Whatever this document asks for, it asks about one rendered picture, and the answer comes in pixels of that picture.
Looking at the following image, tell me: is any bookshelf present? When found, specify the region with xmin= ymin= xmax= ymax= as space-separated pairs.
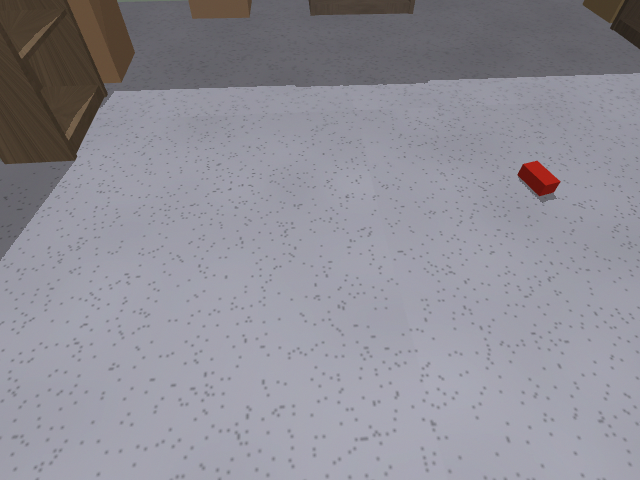
xmin=0 ymin=0 xmax=108 ymax=164
xmin=309 ymin=0 xmax=415 ymax=16
xmin=610 ymin=0 xmax=640 ymax=49

